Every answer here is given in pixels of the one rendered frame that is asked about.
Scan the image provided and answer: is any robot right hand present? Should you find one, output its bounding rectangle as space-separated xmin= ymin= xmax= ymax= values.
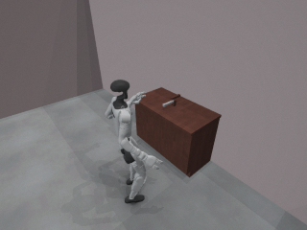
xmin=145 ymin=155 xmax=164 ymax=170

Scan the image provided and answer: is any robot left upper arm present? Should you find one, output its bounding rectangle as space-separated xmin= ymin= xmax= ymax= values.
xmin=105 ymin=97 xmax=117 ymax=119

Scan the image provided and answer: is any robot right upper arm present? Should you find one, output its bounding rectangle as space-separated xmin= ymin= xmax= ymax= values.
xmin=118 ymin=110 xmax=131 ymax=147

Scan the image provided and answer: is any robot right forearm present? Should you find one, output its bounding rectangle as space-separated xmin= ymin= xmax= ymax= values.
xmin=121 ymin=139 xmax=148 ymax=161

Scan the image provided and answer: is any robot left hand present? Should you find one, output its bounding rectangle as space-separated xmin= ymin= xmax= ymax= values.
xmin=129 ymin=92 xmax=146 ymax=104

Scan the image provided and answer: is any right robot thigh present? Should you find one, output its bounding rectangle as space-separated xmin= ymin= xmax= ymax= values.
xmin=123 ymin=150 xmax=146 ymax=181

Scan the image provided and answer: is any counter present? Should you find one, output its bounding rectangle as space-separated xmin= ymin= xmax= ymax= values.
xmin=134 ymin=87 xmax=222 ymax=177

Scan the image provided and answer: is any robot left foot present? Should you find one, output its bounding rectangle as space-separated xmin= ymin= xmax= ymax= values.
xmin=126 ymin=178 xmax=133 ymax=185

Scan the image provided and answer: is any tap lever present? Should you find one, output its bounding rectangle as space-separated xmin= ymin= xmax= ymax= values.
xmin=162 ymin=100 xmax=174 ymax=107

